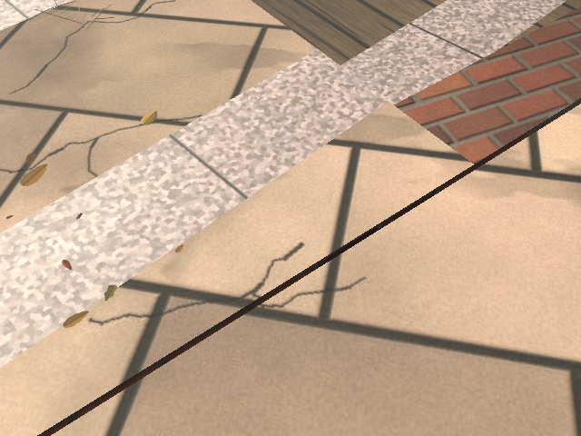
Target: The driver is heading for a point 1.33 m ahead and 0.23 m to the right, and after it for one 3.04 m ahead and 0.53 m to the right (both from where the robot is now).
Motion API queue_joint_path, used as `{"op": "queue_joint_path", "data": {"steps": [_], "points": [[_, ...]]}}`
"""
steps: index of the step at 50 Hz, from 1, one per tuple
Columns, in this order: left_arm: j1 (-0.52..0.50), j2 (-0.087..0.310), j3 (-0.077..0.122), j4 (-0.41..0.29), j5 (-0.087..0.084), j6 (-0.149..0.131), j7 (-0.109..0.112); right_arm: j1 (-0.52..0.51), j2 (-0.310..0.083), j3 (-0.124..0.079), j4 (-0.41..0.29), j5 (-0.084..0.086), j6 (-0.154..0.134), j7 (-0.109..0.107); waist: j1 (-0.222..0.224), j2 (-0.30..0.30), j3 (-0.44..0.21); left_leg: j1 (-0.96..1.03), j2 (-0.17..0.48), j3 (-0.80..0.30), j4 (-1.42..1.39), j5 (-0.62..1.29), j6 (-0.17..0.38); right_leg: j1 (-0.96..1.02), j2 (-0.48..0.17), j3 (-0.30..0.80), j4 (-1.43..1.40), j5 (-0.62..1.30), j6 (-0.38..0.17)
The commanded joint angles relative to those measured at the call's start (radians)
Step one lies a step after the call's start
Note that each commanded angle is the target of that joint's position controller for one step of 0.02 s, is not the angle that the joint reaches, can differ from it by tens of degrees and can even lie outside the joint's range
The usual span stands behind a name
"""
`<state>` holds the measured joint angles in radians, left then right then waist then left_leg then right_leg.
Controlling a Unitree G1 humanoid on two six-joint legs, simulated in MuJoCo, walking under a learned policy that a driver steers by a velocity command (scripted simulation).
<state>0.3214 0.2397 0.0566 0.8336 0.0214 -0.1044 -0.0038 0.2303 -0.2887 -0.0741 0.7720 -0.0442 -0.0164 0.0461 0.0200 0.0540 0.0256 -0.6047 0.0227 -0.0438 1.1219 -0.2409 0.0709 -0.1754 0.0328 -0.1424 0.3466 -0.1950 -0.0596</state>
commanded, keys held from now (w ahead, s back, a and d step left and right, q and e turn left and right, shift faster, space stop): w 0.14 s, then w+e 0.86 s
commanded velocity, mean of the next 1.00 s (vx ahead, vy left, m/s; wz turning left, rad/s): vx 0.50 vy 0.00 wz -0.27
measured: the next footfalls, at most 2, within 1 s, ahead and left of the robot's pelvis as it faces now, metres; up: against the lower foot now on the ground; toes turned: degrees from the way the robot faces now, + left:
left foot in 0.26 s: +0.29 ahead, +0.13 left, +0.00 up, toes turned +5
right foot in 0.80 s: +0.56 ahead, -0.10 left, +0.00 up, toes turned -20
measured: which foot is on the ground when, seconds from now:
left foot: up 0.00-0.24, down 0.26-0.78, up 0.80-1.00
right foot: down 0.00-0.28, up 0.30-0.78, down 0.80-1.00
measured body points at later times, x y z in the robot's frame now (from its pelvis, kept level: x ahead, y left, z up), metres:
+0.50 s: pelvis +0.27 +0.05 +0.00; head +0.29 +0.06 +0.45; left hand +0.33 +0.31 -0.14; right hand +0.30 -0.21 -0.12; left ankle +0.25 +0.12 -0.74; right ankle +0.28 -0.10 -0.66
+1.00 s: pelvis +0.52 -0.05 +0.00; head +0.55 -0.07 +0.44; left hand +0.67 +0.19 -0.13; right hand +0.55 -0.33 -0.13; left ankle +0.59 +0.11 -0.66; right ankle +0.52 -0.08 -0.74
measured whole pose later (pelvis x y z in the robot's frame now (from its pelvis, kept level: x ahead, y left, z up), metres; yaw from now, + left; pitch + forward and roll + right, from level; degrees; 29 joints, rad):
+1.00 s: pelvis +0.52 -0.05 +0.00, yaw -22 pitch +1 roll +0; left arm 0.30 0.26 0.08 0.88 0.00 -0.04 -0.01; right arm 0.17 -0.24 -0.04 0.80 -0.04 -0.06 0.01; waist 0.01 0.02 0.06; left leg -0.56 0.11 -0.02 1.13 -0.29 -0.02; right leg -0.22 0.14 -0.02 0.39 -0.18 -0.15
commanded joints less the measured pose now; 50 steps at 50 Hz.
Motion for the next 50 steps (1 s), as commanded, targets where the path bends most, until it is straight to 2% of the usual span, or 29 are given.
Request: {"op": "queue_joint_path", "data": {"steps": [1,5,7,10,11,12,13,14,15,16,17,18,20,24,28,30,33,34,36,38,39,40,41,42,43,44,45,47,50], "points": [[0.032,0.071,0.007,-0.024,0.001,-0.026,-0.009,-0.005,0.012,0.013,-0.062,0.000,-0.004,0.013,-0.026,-0.117,0.013,-0.097,0.030,-0.045,-0.069,0.099,-0.010,0.031,-0.279,0.192,-0.212,0.205,-0.126],[0.067,0.087,0.004,0.007,-0.007,-0.020,-0.012,-0.162,0.033,0.038,-0.100,0.004,-0.018,0.024,0.000,-0.123,0.036,0.003,0.016,0.056,-0.356,0.230,-0.016,0.010,-0.230,0.072,-0.212,0.293,-0.098],[0.116,0.110,0.006,0.033,-0.008,-0.013,-0.007,-0.230,0.032,0.045,-0.117,0.006,-0.021,0.026,0.022,-0.125,0.046,0.042,0.016,0.099,-0.438,0.214,-0.009,0.051,-0.250,0.072,-0.208,0.312,-0.100],[0.179,0.132,0.006,0.078,-0.007,0.009,-0.002,-0.267,0.015,0.044,-0.128,0.000,-0.030,0.012,0.028,-0.127,0.055,0.076,-0.002,0.127,-0.533,0.092,0.013,0.164,-0.283,0.118,-0.130,0.464,-0.111],[0.182,0.142,0.007,0.088,-0.006,0.016,0.000,-0.236,0.008,0.042,-0.116,-0.001,-0.036,0.005,0.010,-0.136,0.037,0.135,-0.027,0.133,-0.566,0.048,0.025,0.187,-0.283,0.120,-0.065,0.583,-0.107],[0.180,0.150,0.007,0.097,-0.008,0.022,0.002,-0.139,-0.005,0.034,-0.083,-0.005,-0.046,-0.004,-0.038,-0.132,-0.012,0.264,-0.058,0.138,-0.629,0.050,0.041,0.188,-0.267,0.111,0.056,0.691,-0.096],[0.177,0.140,0.002,0.098,-0.015,0.024,0.001,0.028,-0.042,0.018,-0.022,-0.018,-0.062,-0.016,-0.106,-0.102,-0.112,0.502,-0.051,0.118,-0.666,0.094,0.067,0.105,-0.223,0.080,0.243,0.646,-0.076],[0.148,0.095,-0.013,0.052,-0.021,0.020,-0.002,0.217,-0.130,-0.006,0.009,-0.040,-0.070,-0.034,-0.181,-0.001,-0.258,0.778,0.192,-0.131,-0.681,-0.014,0.117,-0.106,-0.174,0.051,0.533,0.296,-0.054],[0.246,-0.015,-0.035,0.025,-0.047,0.022,-0.006,0.233,-0.211,-0.025,0.011,-0.031,-0.064,-0.046,-0.128,0.207,-0.362,0.989,0.462,-0.551,-0.782,-0.023,0.218,-0.444,-0.017,0.045,0.844,-0.363,-0.022],[0.172,0.109,0.002,0.047,-0.026,0.035,0.007,0.209,-0.158,-0.021,0.010,0.003,-0.055,-0.048,-0.146,0.042,-0.284,0.878,0.420,-0.516,-0.807,-0.017,0.200,-0.501,-0.053,0.168,0.909,-0.303,-0.035],[0.107,0.096,0.006,0.028,-0.027,0.032,0.002,0.129,-0.094,0.000,0.016,0.009,-0.060,-0.046,-0.101,0.030,-0.146,0.752,0.363,-0.352,-0.834,0.053,0.163,-0.509,-0.089,0.188,0.883,-0.210,-0.041],[0.090,0.070,0.003,0.035,-0.025,0.033,-0.002,0.078,-0.044,0.012,0.019,0.013,-0.067,-0.040,-0.071,0.012,-0.077,0.641,0.316,-0.242,-0.877,0.132,0.128,-0.476,-0.113,0.183,0.835,-0.152,-0.034],[0.109,0.048,0.007,0.058,0.002,0.060,-0.014,0.033,0.005,0.024,0.029,0.021,-0.080,-0.045,-0.020,0.036,-0.025,0.521,0.247,-0.099,-0.929,0.184,0.077,-0.409,-0.132,0.177,0.794,-0.103,-0.012],[0.030,0.013,0.012,0.027,0.011,0.089,-0.037,0.084,-0.008,0.017,0.071,0.032,-0.108,-0.052,0.006,0.021,0.008,0.501,0.235,0.038,-0.973,0.320,0.080,-0.477,-0.137,0.161,0.786,0.006,0.006],[-0.120,0.004,0.004,-0.029,0.011,0.090,-0.049,0.128,0.001,0.020,0.107,0.025,-0.108,-0.056,-0.008,0.018,0.059,0.501,0.209,0.156,-0.982,0.358,0.077,-0.535,-0.138,0.134,0.621,0.159,0.014],[-0.199,-0.003,-0.006,-0.058,0.011,0.086,-0.057,0.141,-0.017,0.017,0.118,0.025,-0.108,-0.059,-0.024,0.020,0.075,0.503,0.206,0.202,-0.983,0.374,0.071,-0.492,-0.126,0.097,0.484,0.222,0.004],[-0.283,0.012,-0.010,-0.095,0.015,0.086,-0.066,0.189,-0.052,0.009,0.144,0.023,-0.101,-0.067,-0.044,0.011,0.091,0.584,0.238,0.239,-0.965,0.439,0.065,-0.459,-0.109,0.042,0.363,0.190,-0.029],[-0.295,0.018,-0.009,-0.103,0.017,0.086,-0.066,0.201,-0.059,0.007,0.153,0.023,-0.096,-0.070,-0.045,0.008,0.091,0.624,0.247,0.252,-0.939,0.493,0.061,-0.452,-0.098,0.028,0.339,0.156,-0.045],[-0.278,0.032,-0.003,-0.106,0.018,0.086,-0.061,0.201,-0.081,0.003,0.162,0.020,-0.084,-0.077,-0.028,0.020,0.064,0.686,0.253,0.286,-0.834,0.756,0.048,-0.387,-0.048,-0.012,0.306,0.064,-0.083],[-0.159,0.061,0.013,-0.077,0.018,0.083,-0.051,0.190,-0.117,-0.007,0.163,0.016,-0.065,-0.080,0.027,0.039,-0.018,0.713,0.252,0.307,-0.600,0.982,0.040,-0.242,0.028,-0.040,0.285,-0.050,-0.130],[-0.031,0.084,0.028,-0.039,0.022,0.074,-0.043,0.183,-0.131,-0.011,0.157,0.020,-0.054,-0.078,0.084,0.018,-0.095,0.653,0.240,0.318,-0.392,0.914,0.026,-0.070,0.063,-0.027,0.216,-0.042,-0.159],[0.120,0.167,0.059,0.003,0.033,0.068,-0.027,0.185,-0.113,-0.005,0.133,0.018,-0.053,-0.074,0.144,-0.072,-0.193,0.455,0.207,0.320,-0.093,0.623,-0.006,0.176,-0.046,0.158,0.157,-0.128,-0.207],[0.082,0.291,0.087,-0.013,0.024,0.072,-0.016,0.235,0.018,0.020,0.063,0.028,-0.059,-0.049,0.054,-0.323,-0.264,-0.015,-0.007,0.259,0.285,-0.301,-0.070,0.479,-0.349,0.713,0.071,-0.128,-0.371],[0.124,0.280,0.087,-0.021,-0.005,0.085,-0.012,0.091,-0.071,0.005,0.031,0.025,-0.076,-0.044,0.117,-0.164,-0.294,-0.142,-0.033,0.032,0.353,-0.276,-0.066,0.487,-0.368,0.889,-0.067,-0.142,-0.374],[0.061,0.247,0.078,-0.012,-0.006,0.087,-0.003,0.020,-0.064,0.009,0.006,0.038,-0.090,-0.040,0.086,-0.119,-0.144,-0.197,0.032,0.013,0.306,-0.149,-0.053,0.376,-0.355,0.721,-0.081,-0.061,-0.336],[0.013,0.190,0.064,-0.015,-0.012,0.083,-0.001,0.033,-0.059,0.013,0.015,0.037,-0.099,-0.044,0.040,-0.045,-0.070,-0.136,0.068,0.019,0.204,-0.072,-0.051,0.236,-0.316,0.621,-0.089,0.080,-0.292],[-0.031,0.159,0.056,-0.020,-0.015,0.075,0.000,0.043,-0.053,0.012,0.025,0.023,-0.091,-0.047,-0.001,-0.017,-0.035,-0.070,0.089,0.013,0.138,-0.057,-0.057,0.137,-0.262,0.537,-0.095,0.186,-0.256],[-0.057,0.123,0.041,-0.027,-0.023,0.058,-0.001,0.078,-0.038,0.015,0.029,-0.003,-0.051,-0.044,-0.045,-0.037,-0.046,0.032,0.098,0.011,0.067,-0.059,-0.082,0.041,-0.201,0.444,-0.114,0.307,-0.238],[-0.008,0.156,0.047,-0.014,-0.025,0.038,-0.004,0.027,-0.018,0.019,0.002,-0.007,-0.020,-0.035,-0.045,-0.053,-0.028,0.006,0.092,0.037,-0.036,-0.004,-0.111,0.001,-0.155,0.395,-0.134,0.348,-0.228]]}}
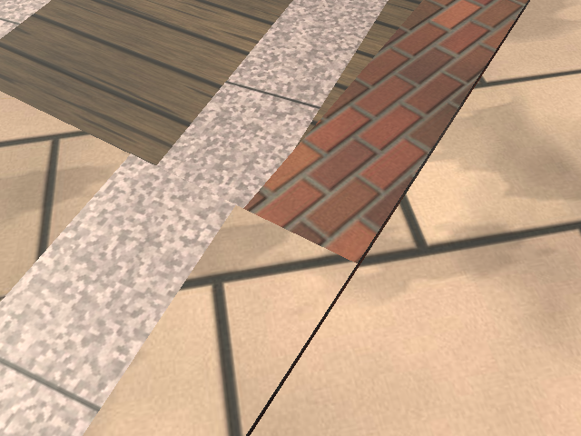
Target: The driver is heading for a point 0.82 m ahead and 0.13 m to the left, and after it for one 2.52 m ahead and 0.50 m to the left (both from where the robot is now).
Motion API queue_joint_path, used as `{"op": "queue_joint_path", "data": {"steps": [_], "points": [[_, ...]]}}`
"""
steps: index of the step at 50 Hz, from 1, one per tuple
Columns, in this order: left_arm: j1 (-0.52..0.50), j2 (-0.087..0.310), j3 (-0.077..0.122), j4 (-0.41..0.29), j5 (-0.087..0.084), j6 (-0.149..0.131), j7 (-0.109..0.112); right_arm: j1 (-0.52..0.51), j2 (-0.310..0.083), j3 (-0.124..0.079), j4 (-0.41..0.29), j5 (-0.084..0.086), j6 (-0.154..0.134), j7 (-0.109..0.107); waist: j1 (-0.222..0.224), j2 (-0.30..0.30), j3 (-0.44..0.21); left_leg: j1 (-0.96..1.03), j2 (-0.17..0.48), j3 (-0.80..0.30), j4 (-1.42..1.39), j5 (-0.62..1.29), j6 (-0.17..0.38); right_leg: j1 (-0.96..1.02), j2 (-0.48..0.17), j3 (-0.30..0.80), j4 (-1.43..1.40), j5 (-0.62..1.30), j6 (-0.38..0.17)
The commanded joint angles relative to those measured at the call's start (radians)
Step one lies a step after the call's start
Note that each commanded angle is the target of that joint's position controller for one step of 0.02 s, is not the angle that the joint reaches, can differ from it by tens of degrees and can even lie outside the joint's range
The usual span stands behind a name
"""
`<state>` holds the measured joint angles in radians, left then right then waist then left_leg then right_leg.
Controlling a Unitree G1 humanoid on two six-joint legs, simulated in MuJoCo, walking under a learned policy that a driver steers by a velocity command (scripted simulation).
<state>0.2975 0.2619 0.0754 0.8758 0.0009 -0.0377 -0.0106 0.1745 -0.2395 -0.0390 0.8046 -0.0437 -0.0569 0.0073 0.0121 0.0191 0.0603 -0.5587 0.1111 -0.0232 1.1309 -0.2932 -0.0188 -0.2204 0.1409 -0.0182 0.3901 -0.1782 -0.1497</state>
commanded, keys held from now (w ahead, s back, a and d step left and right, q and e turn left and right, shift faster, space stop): w+e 0.06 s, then w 0.08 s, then w+q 0.26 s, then q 0.60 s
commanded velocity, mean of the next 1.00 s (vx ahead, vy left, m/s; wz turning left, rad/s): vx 0.31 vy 0.00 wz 0.21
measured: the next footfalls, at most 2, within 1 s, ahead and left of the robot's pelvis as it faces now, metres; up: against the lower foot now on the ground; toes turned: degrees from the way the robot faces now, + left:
left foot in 0.30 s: +0.39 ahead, +0.13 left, +0.02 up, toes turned -2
right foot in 0.74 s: +0.51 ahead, -0.09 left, +0.00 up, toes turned +10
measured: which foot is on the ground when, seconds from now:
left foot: up 0.00-0.28, down 0.30-0.74, up 0.76-1.00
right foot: down 0.00-0.38, up 0.40-0.72, down 0.74-1.00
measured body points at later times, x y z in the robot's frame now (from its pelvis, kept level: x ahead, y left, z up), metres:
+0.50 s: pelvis +0.28 +0.04 +0.00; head +0.32 +0.05 +0.45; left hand +0.34 +0.30 -0.13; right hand +0.38 -0.22 -0.12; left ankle +0.34 +0.12 -0.73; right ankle +0.16 -0.05 -0.63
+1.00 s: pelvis +0.39 -0.02 +0.00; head +0.42 -0.03 +0.45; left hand +0.44 +0.26 -0.10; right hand +0.57 -0.26 -0.13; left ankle +0.34 +0.09 -0.64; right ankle +0.47 -0.10 -0.74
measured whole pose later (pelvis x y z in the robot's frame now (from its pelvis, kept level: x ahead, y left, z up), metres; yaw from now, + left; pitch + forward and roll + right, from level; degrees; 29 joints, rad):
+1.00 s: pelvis +0.39 -0.02 +0.00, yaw +18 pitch -1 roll +0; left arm 0.20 0.23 0.00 0.75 0.03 -0.01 0.05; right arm 0.21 -0.31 -0.09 0.80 -0.03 0.09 0.02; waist -0.01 0.05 0.05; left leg -0.54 -0.04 -0.02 1.24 -0.39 -0.04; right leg -0.27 -0.03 -0.13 0.44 -0.16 -0.05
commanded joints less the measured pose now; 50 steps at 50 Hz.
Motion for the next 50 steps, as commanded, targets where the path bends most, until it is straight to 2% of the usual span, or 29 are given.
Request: {"op": "queue_joint_path", "data": {"steps": [1,7,9,12,14,15,17,18,19,20,21,22,23,24,25,27,29,31,34,36,37,38,39,40,41,43,45,46,50], "points": [[0.039,0.140,0.029,-0.052,-0.004,-0.029,0.003,0.039,-0.068,-0.015,-0.047,-0.007,0.024,0.005,-0.024,-0.029,-0.047,-0.070,0.004,0.020,-0.088,0.089,-0.029,0.048,-0.256,0.272,-0.187,0.317,-0.128],[0.167,0.119,0.018,-0.026,-0.001,-0.029,0.010,-0.150,-0.068,-0.006,-0.103,0.003,0.020,0.013,0.055,-0.076,-0.029,-0.171,-0.018,0.027,-0.320,0.281,-0.025,0.195,-0.250,0.278,-0.171,0.367,-0.069],[0.203,0.104,0.009,-0.008,0.004,-0.032,0.015,-0.198,-0.058,0.002,-0.115,0.004,0.016,0.020,0.074,-0.082,-0.014,-0.178,-0.026,0.048,-0.392,0.292,-0.006,0.256,-0.263,0.258,-0.168,0.437,-0.056],[0.233,0.110,0.002,0.008,0.018,-0.036,0.025,-0.270,-0.062,0.008,-0.143,0.014,0.008,0.028,0.098,-0.088,0.013,-0.174,-0.045,0.079,-0.478,0.275,0.041,0.339,-0.296,0.237,-0.162,0.512,-0.051],[0.211,0.122,0.000,0.015,0.025,-0.040,0.031,-0.245,-0.071,0.006,-0.142,0.020,0.004,0.029,0.068,-0.097,0.019,-0.088,-0.069,0.087,-0.541,0.232,0.082,0.353,-0.316,0.201,-0.148,0.612,-0.033],[0.182,0.131,-0.001,0.014,0.027,-0.043,0.034,-0.189,-0.079,0.001,-0.126,0.021,0.003,0.026,0.033,-0.107,0.004,0.016,-0.100,0.097,-0.566,0.195,0.104,0.337,-0.314,0.172,-0.109,0.754,-0.015],[0.249,0.119,-0.011,0.047,0.029,-0.041,0.032,-0.023,-0.131,-0.028,-0.065,0.025,-0.002,0.011,-0.016,-0.031,-0.126,0.298,-0.196,0.151,-0.577,0.146,0.165,0.333,-0.279,0.124,0.146,1.017,0.022],[0.231,0.140,-0.011,0.054,0.017,-0.041,0.035,0.114,-0.134,-0.041,-0.018,0.023,-0.003,0.004,-0.089,-0.020,-0.192,0.530,-0.171,0.114,-0.614,0.228,0.204,0.203,-0.272,0.102,0.317,0.942,0.051],[0.175,0.141,-0.014,0.029,0.005,-0.046,0.032,0.289,-0.182,-0.063,0.033,0.013,0.002,-0.007,-0.174,0.036,-0.289,0.786,-0.026,-0.066,-0.622,0.176,0.279,-0.007,-0.235,0.068,0.569,0.669,0.085],[0.155,0.097,-0.021,-0.006,-0.022,-0.049,0.023,0.383,-0.216,-0.077,0.071,0.017,0.014,-0.007,-0.183,0.236,-0.408,0.970,0.214,-0.547,-0.754,0.082,0.422,-0.285,-0.052,0.001,0.969,-0.142,0.149],[0.070,0.120,-0.024,-0.046,0.018,-0.058,0.024,0.242,-0.177,-0.061,0.043,0.029,0.017,-0.001,-0.124,0.093,-0.253,0.824,0.223,-0.620,-0.848,0.188,0.413,-0.416,-0.093,0.086,1.005,-0.221,0.129],[0.008,0.109,-0.028,-0.066,0.020,-0.064,0.018,0.128,-0.150,-0.055,0.018,0.027,0.017,-0.005,-0.089,0.029,-0.145,0.703,0.197,-0.493,-0.832,0.314,0.409,-0.441,-0.156,0.104,0.967,-0.164,0.128],[-0.017,0.096,-0.034,-0.078,0.020,-0.065,0.012,0.094,-0.122,-0.050,0.026,0.024,0.015,-0.011,-0.054,-0.011,-0.085,0.587,0.141,-0.398,-0.838,0.456,0.382,-0.406,-0.179,0.095,0.904,-0.163,0.132],[-0.039,0.090,-0.033,-0.098,0.025,-0.053,0.011,0.084,-0.117,-0.048,0.033,0.030,0.011,-0.018,-0.030,-0.026,-0.068,0.495,0.096,-0.329,-0.848,0.535,0.357,-0.358,-0.191,0.096,0.855,-0.171,0.145],[-0.032,0.079,-0.040,-0.102,0.031,-0.038,0.012,0.075,-0.123,-0.049,0.040,0.030,0.007,-0.023,-0.012,0.013,-0.065,0.429,0.058,-0.274,-0.844,0.611,0.345,-0.303,-0.194,0.088,0.793,-0.182,0.164],[0.003,0.052,-0.055,-0.102,0.029,-0.013,0.012,0.034,-0.138,-0.052,0.042,0.026,0.006,-0.023,0.030,0.064,-0.090,0.347,-0.008,-0.180,-0.828,0.660,0.316,-0.220,-0.177,0.063,0.618,-0.194,0.198],[-0.020,0.043,-0.065,-0.113,0.021,-0.001,0.015,0.005,-0.161,-0.059,0.032,0.015,0.019,-0.019,0.033,0.108,-0.106,0.274,-0.054,-0.144,-0.812,0.635,0.295,-0.129,-0.140,0.032,0.436,-0.149,0.223],[-0.045,0.053,-0.068,-0.121,0.014,0.008,0.026,0.013,-0.170,-0.068,0.029,0.016,0.033,-0.013,0.013,0.138,-0.142,0.250,-0.067,-0.151,-0.784,0.558,0.257,-0.050,-0.128,0.025,0.335,-0.019,0.227],[-0.054,0.094,-0.058,-0.127,0.008,0.013,0.045,-0.002,-0.161,-0.076,0.014,0.019,0.057,-0.014,0.004,0.122,-0.152,0.211,-0.075,-0.220,-0.693,0.349,0.215,0.038,-0.139,0.042,0.245,0.054,0.229],[0.038,0.122,-0.045,-0.096,0.023,-0.002,0.050,-0.025,-0.129,-0.071,-0.001,0.022,0.076,-0.025,0.055,0.038,-0.124,0.117,-0.143,-0.225,-0.507,0.070,0.165,0.171,-0.152,0.020,0.096,0.103,0.221],[0.072,0.170,-0.037,-0.097,0.044,-0.016,0.050,0.040,-0.062,-0.057,-0.005,0.024,0.079,-0.031,0.043,-0.157,-0.128,0.031,-0.254,-0.127,-0.216,-0.220,0.127,0.223,-0.351,0.233,0.006,0.114,0.191],[0.020,0.220,-0.042,-0.144,0.033,-0.006,0.052,0.185,-0.059,-0.055,-0.014,0.023,0.082,-0.040,-0.049,-0.234,-0.142,-0.035,-0.300,-0.075,-0.053,-0.406,0.102,0.183,-0.577,0.489,-0.043,0.251,0.123],[-0.077,0.238,-0.023,-0.169,0.024,0.012,0.062,0.211,-0.108,-0.061,-0.008,0.016,0.094,-0.042,-0.080,-0.309,-0.151,-0.034,-0.221,-0.058,0.027,-0.306,0.076,0.062,-0.597,0.606,-0.164,-0.071,0.019],[-0.163,0.155,-0.044,-0.204,0.025,0.022,0.064,0.137,-0.164,-0.071,-0.011,0.009,0.103,-0.035,-0.068,-0.205,-0.054,-0.034,-0.177,-0.051,0.083,-0.218,0.047,-0.039,-0.529,0.521,-0.212,-0.266,-0.003],[-0.210,0.123,-0.053,-0.211,0.028,0.029,0.064,0.092,-0.166,-0.075,-0.017,0.010,0.109,-0.023,-0.068,-0.175,-0.018,-0.022,-0.154,-0.039,0.107,-0.169,0.020,-0.088,-0.466,0.394,-0.207,-0.235,-0.002],[-0.198,0.116,-0.051,-0.204,0.028,0.030,0.068,0.109,-0.146,-0.072,-0.016,0.013,0.121,-0.001,-0.066,-0.180,-0.045,0.015,-0.139,-0.015,0.172,-0.116,-0.013,-0.086,-0.401,0.206,-0.173,0.033,-0.018],[-0.138,0.111,-0.044,-0.188,0.026,0.023,0.065,0.109,-0.132,-0.070,-0.028,0.018,0.127,0.005,-0.052,-0.142,-0.089,0.010,-0.145,-0.009,0.215,-0.100,-0.019,-0.023,-0.397,0.133,-0.124,0.210,-0.043],[-0.119,0.106,-0.042,-0.188,0.028,0.019,0.063,0.101,-0.134,-0.070,-0.034,0.021,0.129,0.007,-0.041,-0.122,-0.106,-0.001,-0.146,-0.011,0.207,-0.082,-0.021,0.014,-0.400,0.112,-0.112,0.232,-0.054],[-0.061,0.111,-0.027,-0.176,0.031,0.021,0.060,0.034,-0.120,-0.062,-0.083,0.017,0.142,0.018,-0.003,-0.136,-0.109,-0.055,-0.120,-0.006,0.064,-0.101,-0.027,0.129,-0.444,0.093,-0.103,0.200,-0.075]]}}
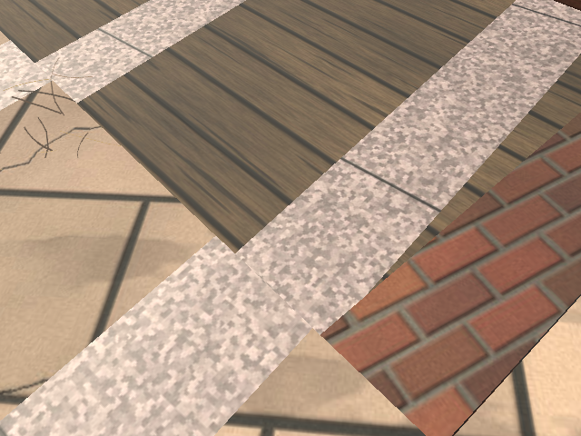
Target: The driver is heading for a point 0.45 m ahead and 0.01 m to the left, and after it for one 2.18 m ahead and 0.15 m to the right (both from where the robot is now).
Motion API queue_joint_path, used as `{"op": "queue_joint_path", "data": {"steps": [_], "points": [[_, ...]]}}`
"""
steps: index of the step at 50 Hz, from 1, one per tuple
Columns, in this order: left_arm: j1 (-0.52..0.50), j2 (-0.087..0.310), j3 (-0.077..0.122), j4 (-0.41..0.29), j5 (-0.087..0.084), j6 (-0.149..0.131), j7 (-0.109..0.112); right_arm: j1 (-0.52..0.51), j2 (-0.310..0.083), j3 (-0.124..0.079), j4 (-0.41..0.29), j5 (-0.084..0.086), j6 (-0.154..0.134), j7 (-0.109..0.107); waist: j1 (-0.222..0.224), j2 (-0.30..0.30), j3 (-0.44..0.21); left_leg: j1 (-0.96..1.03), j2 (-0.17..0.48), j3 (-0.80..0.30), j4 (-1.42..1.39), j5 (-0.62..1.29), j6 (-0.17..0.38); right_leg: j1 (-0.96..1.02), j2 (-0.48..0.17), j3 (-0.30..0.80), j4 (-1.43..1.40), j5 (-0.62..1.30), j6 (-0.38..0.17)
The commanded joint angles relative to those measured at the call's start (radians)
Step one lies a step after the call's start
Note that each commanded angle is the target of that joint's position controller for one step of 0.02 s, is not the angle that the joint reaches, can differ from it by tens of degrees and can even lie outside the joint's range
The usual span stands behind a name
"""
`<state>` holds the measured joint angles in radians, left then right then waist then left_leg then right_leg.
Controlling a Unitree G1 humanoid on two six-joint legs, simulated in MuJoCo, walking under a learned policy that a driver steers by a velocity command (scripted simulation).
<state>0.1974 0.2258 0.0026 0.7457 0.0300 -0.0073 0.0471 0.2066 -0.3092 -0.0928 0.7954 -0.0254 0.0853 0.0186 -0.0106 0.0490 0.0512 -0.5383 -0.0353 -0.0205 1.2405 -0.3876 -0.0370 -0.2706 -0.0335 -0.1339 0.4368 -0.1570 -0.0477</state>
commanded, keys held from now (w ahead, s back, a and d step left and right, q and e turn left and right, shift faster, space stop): q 0.04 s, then w+q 0.26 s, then w+e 0.12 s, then e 0.58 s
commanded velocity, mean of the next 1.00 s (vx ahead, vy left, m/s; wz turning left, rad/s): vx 0.19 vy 0.00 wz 0.02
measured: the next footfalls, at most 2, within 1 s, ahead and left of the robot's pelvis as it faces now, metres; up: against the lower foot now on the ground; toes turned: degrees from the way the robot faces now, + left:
left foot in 0.18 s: +0.02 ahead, +0.12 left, +0.02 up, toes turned +11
right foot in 0.62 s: +0.32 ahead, -0.01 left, +0.03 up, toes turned +5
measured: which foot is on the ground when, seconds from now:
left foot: up 0.00-0.16, down 0.18-0.66, up 0.68-1.00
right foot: down 0.00-0.22, up 0.24-0.60, down 0.62-1.00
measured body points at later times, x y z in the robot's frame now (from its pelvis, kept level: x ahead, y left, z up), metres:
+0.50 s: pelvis +0.09 +0.04 +0.01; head +0.09 +0.06 +0.46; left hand +0.15 +0.33 -0.11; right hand +0.19 -0.21 -0.10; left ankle -0.02 +0.11 -0.73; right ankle +0.20 -0.05 -0.66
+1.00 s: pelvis +0.23 +0.04 +0.03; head +0.26 +0.02 +0.48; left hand +0.33 +0.31 -0.07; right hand +0.37 -0.22 -0.09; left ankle +0.29 +0.21 -0.64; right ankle +0.28 -0.02 -0.71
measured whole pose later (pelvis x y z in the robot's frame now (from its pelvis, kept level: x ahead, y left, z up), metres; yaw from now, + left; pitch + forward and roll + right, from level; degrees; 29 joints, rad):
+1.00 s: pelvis +0.23 +0.04 +0.03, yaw -3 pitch +1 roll +1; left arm 0.27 0.25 0.06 0.72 0.01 0.02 0.00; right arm 0.15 -0.27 -0.03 0.70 -0.03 0.05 -0.03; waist 0.03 0.04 0.05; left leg -0.59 0.04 -0.08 1.01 -0.29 -0.05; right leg -0.28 0.13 0.09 0.41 -0.12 -0.10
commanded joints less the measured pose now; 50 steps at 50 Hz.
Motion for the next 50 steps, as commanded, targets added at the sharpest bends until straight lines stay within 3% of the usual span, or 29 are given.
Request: {"op": "queue_joint_path", "data": {"steps": [1,2,4,7,8,10,11,12,13,14,15,16,17,18,20,23,25,27,29,31,32,33,34,36,37,39,42,45,50], "points": [[0.047,0.151,0.049,-0.044,0.003,-0.009,0.001,-0.013,-0.045,-0.005,-0.086,-0.001,0.002,0.010,0.026,-0.169,-0.100,-0.067,0.036,-0.003,-0.099,-0.018,-0.009,0.189,-0.279,0.201,-0.148,0.172,-0.179],[0.049,0.156,0.053,-0.043,0.005,-0.008,-0.001,-0.023,-0.036,0.000,-0.097,0.001,0.003,0.014,0.030,-0.174,-0.101,-0.042,0.044,0.005,-0.159,-0.031,-0.007,0.187,-0.283,0.185,-0.142,0.168,-0.177],[0.064,0.180,0.066,-0.040,0.010,-0.007,-0.014,-0.054,-0.023,0.011,-0.128,0.001,0.002,0.027,0.048,-0.210,-0.109,0.026,0.062,0.034,-0.298,-0.079,0.016,0.157,-0.295,0.179,-0.189,-0.103,-0.161],[0.049,0.224,0.085,-0.047,0.015,0.000,-0.033,-0.069,-0.041,0.012,-0.163,0.008,-0.005,0.046,0.050,-0.229,-0.091,0.181,0.041,0.104,-0.482,-0.130,0.065,0.059,-0.303,0.158,-0.238,-0.361,-0.126],[0.049,0.235,0.091,-0.045,0.015,0.004,-0.039,-0.054,-0.043,0.012,-0.163,0.012,-0.012,0.050,0.040,-0.217,-0.083,0.243,0.029,0.125,-0.551,-0.112,0.087,0.025,-0.304,0.145,-0.239,-0.388,-0.114],[0.022,0.224,0.096,-0.043,0.005,0.018,-0.044,0.099,-0.030,0.012,-0.106,0.012,-0.034,0.048,-0.038,-0.145,-0.071,0.482,-0.021,0.166,-0.761,0.003,0.133,-0.123,-0.251,0.049,-0.128,-0.494,-0.051],[0.000,0.171,0.087,-0.056,0.007,0.020,-0.050,0.227,-0.068,-0.003,-0.047,0.002,-0.046,0.036,-0.079,0.010,-0.065,0.633,0.005,0.073,-0.829,-0.031,0.166,-0.262,-0.162,-0.053,0.076,-0.521,0.006],[-0.086,0.080,0.059,-0.127,0.004,0.020,-0.066,0.341,-0.187,-0.034,-0.045,-0.005,-0.050,0.017,-0.154,0.326,-0.064,0.723,0.316,-0.414,-1.007,-0.333,0.273,-0.540,-0.015,-0.134,0.482,-0.577,0.069],[-0.207,0.108,0.062,-0.172,0.028,0.014,-0.071,0.291,-0.188,-0.028,-0.086,-0.010,-0.054,-0.006,-0.169,0.196,0.043,0.606,0.393,-0.632,-1.140,-0.366,0.341,-0.675,0.013,0.069,0.593,-0.440,0.077],[-0.204,0.136,0.070,-0.166,0.010,0.000,-0.083,0.190,-0.155,-0.014,-0.103,-0.016,-0.054,-0.029,-0.101,0.097,0.085,0.537,0.368,-0.550,-1.146,-0.282,0.326,-0.656,-0.031,0.121,0.621,-0.274,0.076],[-0.119,0.159,0.076,-0.131,-0.003,-0.013,-0.096,0.117,-0.136,-0.008,-0.116,-0.013,-0.062,-0.038,-0.032,0.090,0.060,0.514,0.304,-0.453,-1.127,-0.152,0.305,-0.582,-0.044,0.133,0.607,-0.172,0.082],[-0.038,0.167,0.081,-0.084,0.002,-0.017,-0.103,0.062,-0.110,0.000,-0.124,-0.008,-0.075,-0.039,0.013,0.083,0.016,0.535,0.242,-0.338,-1.111,-0.010,0.278,-0.523,-0.042,0.113,0.618,-0.109,0.090],[0.023,0.168,0.082,-0.040,0.015,-0.010,-0.105,0.048,-0.078,0.011,-0.124,-0.003,-0.090,-0.036,0.028,0.065,-0.030,0.527,0.194,-0.243,-1.097,0.077,0.261,-0.452,-0.032,0.083,0.652,-0.067,0.096],[0.056,0.157,0.080,-0.019,0.015,0.002,-0.106,0.064,-0.060,0.018,-0.116,-0.002,-0.103,-0.030,0.033,0.061,-0.067,0.529,0.175,-0.195,-1.089,0.095,0.252,-0.416,-0.024,0.065,0.692,-0.058,0.095],[-0.005,0.141,0.074,-0.034,0.007,0.021,-0.109,0.121,-0.057,0.019,-0.087,-0.003,-0.122,-0.021,0.011,0.067,-0.022,0.531,0.185,-0.171,-1.106,0.098,0.258,-0.462,-0.031,0.060,0.685,-0.050,0.093],[-0.093,0.126,0.065,-0.057,0.006,0.029,-0.110,0.169,-0.063,0.017,-0.063,-0.012,-0.126,-0.026,-0.019,0.052,0.043,0.593,0.220,-0.137,-1.108,0.203,0.260,-0.546,-0.025,0.090,0.585,-0.057,0.091],[-0.102,0.111,0.058,-0.062,0.005,0.029,-0.113,0.150,-0.072,0.014,-0.054,-0.014,-0.126,-0.035,-0.010,0.060,0.063,0.578,0.231,-0.075,-1.089,0.330,0.241,-0.478,-0.019,0.119,0.452,-0.050,0.080],[-0.109,0.094,0.051,-0.069,0.005,0.038,-0.113,0.130,-0.082,0.013,-0.046,-0.010,-0.123,-0.039,-0.006,0.081,0.064,0.519,0.235,-0.014,-1.076,0.450,0.225,-0.324,-0.001,0.066,0.321,-0.079,0.051],[-0.072,0.109,0.058,-0.066,0.001,0.046,-0.102,0.121,-0.087,0.013,-0.036,-0.004,-0.118,-0.045,0.004,0.077,0.040,0.517,0.249,0.020,-0.987,0.676,0.217,-0.211,0.038,0.002,0.296,-0.152,0.006],[0.093,0.134,0.078,-0.024,-0.010,0.034,-0.085,0.082,-0.106,0.011,-0.037,0.001,-0.116,-0.046,0.080,0.033,-0.077,0.541,0.200,0.084,-0.697,0.898,0.179,-0.013,0.108,-0.011,0.166,-0.101,-0.029],[0.222,0.156,0.090,0.014,-0.002,0.022,-0.072,0.081,-0.111,0.016,-0.038,0.003,-0.120,-0.045,0.133,-0.025,-0.165,0.468,0.139,0.125,-0.455,0.762,0.150,0.172,0.120,0.034,0.070,-0.055,-0.032],[0.307,0.301,0.131,0.018,-0.007,0.015,-0.061,0.101,-0.049,0.025,-0.099,0.025,-0.115,-0.034,0.130,-0.286,-0.229,0.079,-0.053,0.162,-0.056,0.248,0.073,0.412,-0.165,0.545,-0.023,0.025,-0.179],[0.232,0.284,0.116,-0.003,-0.031,0.005,-0.069,0.124,-0.026,0.040,-0.103,-0.001,-0.115,-0.031,0.056,-0.251,-0.314,0.045,-0.057,-0.037,0.118,-0.109,0.087,0.374,-0.275,0.833,-0.152,0.157,-0.222],[0.077,0.201,0.096,-0.044,-0.024,-0.003,-0.063,0.068,-0.048,0.040,-0.097,0.005,-0.118,-0.026,0.015,-0.059,-0.123,0.010,0.034,-0.051,0.137,-0.002,0.076,0.148,-0.247,0.628,-0.158,0.109,-0.228],[0.053,0.174,0.088,-0.046,-0.025,-0.003,-0.058,0.040,-0.044,0.040,-0.108,0.002,-0.114,-0.027,0.005,-0.044,-0.071,-0.003,0.064,-0.046,0.084,0.022,0.068,0.095,-0.191,0.542,-0.163,0.140,-0.205],[0.044,0.143,0.081,-0.041,-0.026,-0.002,-0.052,0.054,-0.038,0.042,-0.114,-0.007,-0.085,-0.033,-0.017,-0.084,-0.070,0.050,0.079,-0.042,-0.004,0.041,0.041,0.028,-0.118,0.427,-0.168,0.225,-0.165],[0.067,0.163,0.087,-0.052,-0.019,-0.006,-0.055,0.065,-0.023,0.046,-0.113,-0.004,-0.056,-0.038,-0.012,-0.090,-0.110,0.038,0.061,-0.019,-0.067,0.055,0.011,0.038,-0.103,0.395,-0.159,0.310,-0.170],[0.083,0.176,0.094,-0.067,-0.016,0.000,-0.049,0.002,-0.026,0.045,-0.136,-0.011,-0.044,-0.045,0.014,-0.112,-0.109,-0.030,0.064,-0.025,-0.136,0.092,-0.007,0.050,-0.095,0.427,-0.171,0.164,-0.169],[0.106,0.183,0.103,-0.088,-0.012,0.021,-0.039,-0.085,-0.029,0.045,-0.171,-0.008,-0.041,-0.052,0.047,-0.137,-0.086,-0.100,0.060,-0.046,-0.260,0.104,-0.022,0.088,-0.097,0.519,-0.161,0.003,-0.179]]}}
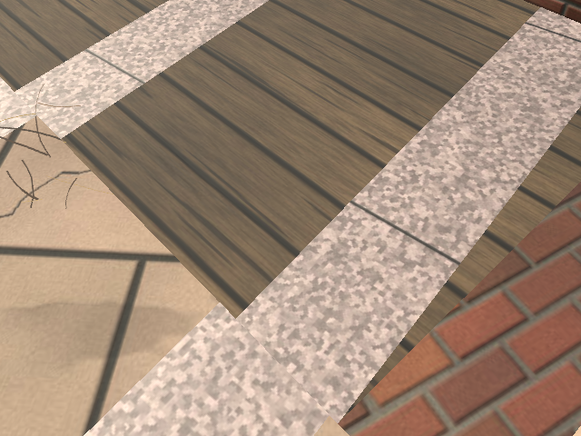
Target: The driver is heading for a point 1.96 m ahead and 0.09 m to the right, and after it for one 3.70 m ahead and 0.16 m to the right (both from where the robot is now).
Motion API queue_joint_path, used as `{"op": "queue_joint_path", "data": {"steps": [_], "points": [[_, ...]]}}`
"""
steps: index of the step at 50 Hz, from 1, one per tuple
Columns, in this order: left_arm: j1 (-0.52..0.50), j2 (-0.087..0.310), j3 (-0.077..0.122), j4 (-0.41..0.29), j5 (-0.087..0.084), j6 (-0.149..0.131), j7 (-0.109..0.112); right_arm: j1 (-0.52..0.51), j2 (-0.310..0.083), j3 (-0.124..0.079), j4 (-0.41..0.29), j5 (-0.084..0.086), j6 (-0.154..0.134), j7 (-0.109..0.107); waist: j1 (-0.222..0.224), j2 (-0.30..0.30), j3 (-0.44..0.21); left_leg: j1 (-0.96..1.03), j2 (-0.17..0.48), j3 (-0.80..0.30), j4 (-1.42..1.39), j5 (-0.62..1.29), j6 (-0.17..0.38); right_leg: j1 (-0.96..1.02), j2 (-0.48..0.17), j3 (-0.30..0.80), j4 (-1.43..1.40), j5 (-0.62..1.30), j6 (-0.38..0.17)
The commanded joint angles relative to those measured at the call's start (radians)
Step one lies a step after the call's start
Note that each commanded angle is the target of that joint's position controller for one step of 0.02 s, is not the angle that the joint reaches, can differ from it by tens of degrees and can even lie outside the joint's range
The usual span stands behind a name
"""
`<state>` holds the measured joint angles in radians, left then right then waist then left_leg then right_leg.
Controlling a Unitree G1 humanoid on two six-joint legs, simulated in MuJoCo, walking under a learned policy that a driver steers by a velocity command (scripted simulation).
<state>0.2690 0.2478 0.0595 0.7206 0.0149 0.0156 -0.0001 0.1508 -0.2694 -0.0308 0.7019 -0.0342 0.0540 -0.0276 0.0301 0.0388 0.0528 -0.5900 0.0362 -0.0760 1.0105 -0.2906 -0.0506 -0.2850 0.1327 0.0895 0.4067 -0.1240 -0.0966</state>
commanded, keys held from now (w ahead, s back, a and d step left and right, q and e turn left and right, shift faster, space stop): e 0.32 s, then no key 0.52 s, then w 0.16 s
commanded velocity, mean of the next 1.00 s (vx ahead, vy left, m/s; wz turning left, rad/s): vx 0.03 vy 0.00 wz -0.31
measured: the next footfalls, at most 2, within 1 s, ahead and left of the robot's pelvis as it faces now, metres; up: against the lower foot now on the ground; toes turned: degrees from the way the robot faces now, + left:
left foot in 0.22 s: +0.13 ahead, +0.13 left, +0.00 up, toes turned -13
right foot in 0.66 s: +0.05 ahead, -0.03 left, +0.00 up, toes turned -15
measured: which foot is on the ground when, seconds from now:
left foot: up 0.00-0.20, down 0.22-1.00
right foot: down 0.00-0.22, up 0.24-0.64, down 0.66-1.00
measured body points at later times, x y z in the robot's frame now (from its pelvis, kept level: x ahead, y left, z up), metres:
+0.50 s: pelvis +0.05 +0.07 +0.00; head +0.10 +0.09 +0.45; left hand +0.24 +0.30 -0.13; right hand +0.11 -0.21 -0.09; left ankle +0.09 +0.14 -0.74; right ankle -0.02 -0.05 -0.66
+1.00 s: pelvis +0.07 +0.07 +0.00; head +0.07 +0.07 +0.45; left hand +0.26 +0.26 -0.13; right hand +0.06 -0.20 -0.13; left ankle +0.09 +0.15 -0.74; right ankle +0.01 -0.02 -0.74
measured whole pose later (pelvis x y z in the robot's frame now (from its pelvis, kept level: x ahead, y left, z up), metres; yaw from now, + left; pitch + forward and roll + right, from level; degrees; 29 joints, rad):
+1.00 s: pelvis +0.07 +0.07 +0.00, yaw -17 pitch +0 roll +0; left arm 0.24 0.21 0.01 0.78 0.02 0.02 0.01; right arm 0.32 -0.24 -0.03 0.80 -0.03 0.01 0.00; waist -0.02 0.00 -0.03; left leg -0.23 -0.04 0.03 0.55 -0.37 0.08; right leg -0.17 0.06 0.03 0.50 -0.33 -0.05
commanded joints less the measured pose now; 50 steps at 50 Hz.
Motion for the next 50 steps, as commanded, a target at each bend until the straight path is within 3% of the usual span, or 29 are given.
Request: {"op": "queue_joint_path", "data": {"steps": [1,7,9,10,11,12,13,14,15,16,18,20,24,29,31,33,34,35,36,38,40,42,44,46,48,50], "points": [[0.034,0.162,0.048,-0.068,0.005,0.000,0.009,-0.037,-0.067,-0.016,-0.082,0.002,-0.012,-0.006,0.009,-0.129,-0.089,-0.042,-0.016,0.007,-0.056,0.002,-0.007,0.106,-0.261,0.308,-0.119,-0.024,-0.132],[-0.003,0.175,0.059,-0.102,0.013,0.014,0.000,-0.032,-0.072,-0.007,-0.110,0.020,-0.024,-0.014,0.005,-0.166,-0.109,0.112,-0.069,0.011,-0.241,-0.090,0.022,0.084,-0.247,0.385,-0.014,0.204,-0.124],[-0.038,0.175,0.061,-0.111,0.006,0.018,-0.005,0.028,-0.073,-0.004,-0.106,0.030,-0.034,-0.019,-0.027,-0.181,-0.115,0.236,-0.088,0.013,-0.389,-0.075,0.041,0.059,-0.226,0.410,0.021,0.289,-0.087],[-0.066,0.170,0.061,-0.115,-0.006,0.021,-0.005,0.077,-0.070,-0.005,-0.095,0.028,-0.042,-0.023,-0.064,-0.166,-0.109,0.336,-0.089,0.023,-0.548,0.013,0.049,0.019,-0.191,0.400,0.057,0.245,-0.043],[-0.063,0.140,0.054,-0.119,-0.020,0.020,-0.002,0.104,-0.105,-0.014,-0.089,0.016,-0.051,-0.032,-0.069,-0.098,-0.114,0.448,-0.010,-0.041,-0.680,0.067,0.067,-0.056,-0.134,0.353,0.129,0.053,0.017],[0.055,0.046,0.033,-0.109,-0.019,0.019,0.002,0.053,-0.180,-0.024,-0.121,0.004,-0.052,-0.038,0.009,0.145,-0.133,0.539,0.269,-0.302,-0.743,0.125,0.129,-0.157,-0.005,0.163,0.352,-0.365,0.080],[0.045,0.133,0.053,-0.113,-0.001,0.023,0.009,0.023,-0.229,-0.039,-0.133,0.002,-0.041,-0.027,-0.001,0.198,-0.099,0.456,0.343,-0.436,-0.732,0.316,0.239,-0.275,0.060,0.036,0.487,-0.499,0.106],[0.029,0.174,0.065,-0.098,0.016,0.026,0.009,0.052,-0.171,-0.031,-0.133,0.005,-0.038,-0.017,-0.009,0.113,-0.107,0.454,0.325,-0.384,-0.711,0.384,0.272,-0.264,-0.001,0.044,0.617,-0.463,0.118],[0.011,0.177,0.068,-0.081,0.012,0.030,0.000,0.024,-0.114,-0.014,-0.137,0.008,-0.041,-0.011,-0.003,0.070,-0.090,0.437,0.263,-0.273,-0.690,0.422,0.262,-0.264,-0.015,0.037,0.684,-0.404,0.124],[0.014,0.168,0.067,-0.070,0.004,0.037,-0.010,-0.006,-0.096,-0.008,-0.146,0.005,-0.043,-0.009,0.008,0.076,-0.090,0.441,0.210,-0.178,-0.680,0.464,0.244,-0.264,-0.021,0.020,0.734,-0.359,0.136],[0.012,0.147,0.057,-0.059,-0.004,0.047,-0.027,0.002,-0.090,-0.009,-0.145,0.005,-0.050,-0.015,-0.001,0.115,-0.112,0.473,0.160,-0.086,-0.656,0.575,0.239,-0.266,-0.021,-0.003,0.774,-0.316,0.155],[-0.024,0.136,0.048,-0.061,-0.010,0.054,-0.030,0.048,-0.092,-0.014,-0.130,0.008,-0.055,-0.014,-0.025,0.105,-0.126,0.515,0.164,-0.069,-0.646,0.602,0.250,-0.270,-0.011,0.000,0.749,-0.307,0.165],[-0.069,0.116,0.034,-0.058,-0.006,0.066,-0.023,0.102,-0.101,-0.027,-0.104,0.011,-0.063,-0.012,-0.048,0.100,-0.122,0.565,0.189,-0.084,-0.657,0.488,0.278,-0.267,-0.019,0.018,0.611,-0.288,0.170],[-0.107,0.068,0.001,-0.060,-0.012,0.065,-0.016,0.103,-0.110,-0.032,-0.082,0.001,-0.055,0.004,-0.063,0.132,-0.107,0.458,0.172,-0.065,-0.646,0.359,0.285,-0.066,-0.047,-0.083,0.288,-0.382,0.134],[-0.091,0.061,-0.006,-0.054,-0.016,0.057,-0.010,0.113,-0.122,-0.036,-0.064,0.006,-0.045,0.009,-0.053,0.119,-0.101,0.426,0.167,-0.075,-0.617,0.382,0.278,0.011,-0.049,-0.113,0.147,-0.287,0.107],[-0.048,0.049,-0.019,-0.037,-0.007,0.036,-0.002,0.113,-0.108,-0.030,-0.047,0.016,-0.042,0.010,-0.014,0.063,-0.110,0.319,0.145,-0.051,-0.568,0.338,0.207,0.204,-0.082,-0.083,-0.113,-0.026,0.073],[-0.039,0.087,-0.019,-0.042,0.011,0.018,0.002,0.129,-0.072,-0.020,-0.052,0.016,-0.046,0.014,-0.022,-0.024,-0.150,0.221,0.108,-0.021,-0.512,0.187,0.150,0.329,-0.208,0.070,-0.151,-0.027,0.051],[-0.097,0.157,-0.005,-0.043,0.008,0.009,0.010,0.103,-0.018,-0.003,-0.075,0.036,-0.040,0.013,-0.051,-0.263,-0.092,0.240,-0.027,0.089,-0.492,-0.043,0.099,0.153,-0.354,0.235,-0.132,0.080,-0.044],[-0.130,0.097,-0.022,-0.056,0.013,-0.001,0.012,0.093,-0.056,-0.008,-0.055,0.024,-0.028,0.007,-0.037,-0.209,-0.065,0.289,-0.018,0.081,-0.440,-0.116,0.086,0.109,-0.386,0.252,-0.147,0.075,-0.087],[-0.173,0.055,-0.041,-0.056,0.015,-0.010,0.019,0.109,-0.050,-0.009,-0.024,0.020,-0.023,0.013,-0.062,-0.168,-0.041,0.321,-0.026,0.069,-0.493,-0.062,0.088,0.093,-0.333,0.191,-0.138,0.037,-0.063],[-0.153,0.061,-0.042,-0.037,0.000,-0.018,0.027,0.117,-0.053,-0.009,-0.004,0.009,-0.033,0.015,-0.061,-0.168,-0.056,0.410,-0.015,0.058,-0.584,0.095,0.083,0.074,-0.259,0.124,-0.105,0.055,-0.005],[-0.120,0.060,-0.041,-0.019,-0.003,-0.020,0.025,0.140,-0.063,-0.010,0.022,0.014,-0.047,0.016,-0.052,-0.128,-0.061,0.438,0.011,0.030,-0.613,0.129,0.086,0.065,-0.218,0.096,-0.109,-0.032,0.027],[-0.083,0.077,-0.031,0.005,-0.001,-0.009,0.022,0.157,-0.066,-0.016,0.050,0.013,-0.047,0.019,-0.038,-0.082,-0.030,0.378,-0.025,0.059,-0.581,-0.097,0.109,0.076,-0.187,0.089,-0.104,-0.305,0.006],[-0.059,0.103,-0.019,0.008,0.006,0.000,0.015,0.145,-0.072,-0.022,0.043,0.002,-0.043,0.021,-0.032,-0.070,0.039,0.273,-0.035,0.045,-0.563,-0.277,0.135,0.031,-0.204,0.129,-0.103,-0.525,-0.030],[-0.051,0.108,-0.013,0.005,0.004,-0.007,0.009,0.135,-0.057,-0.020,0.034,0.001,-0.053,0.028,-0.034,-0.082,0.073,0.223,-0.034,0.030,-0.540,-0.284,0.153,0.014,-0.238,0.186,-0.112,-0.583,-0.056],[-0.074,0.103,-0.009,-0.002,0.001,-0.021,0.007,0.158,-0.051,-0.021,0.038,-0.001,-0.071,0.031,-0.060,-0.087,0.056,0.280,-0.028,0.013,-0.544,-0.234,0.170,-0.013,-0.249,0.206,-0.111,-0.554,-0.064]]}}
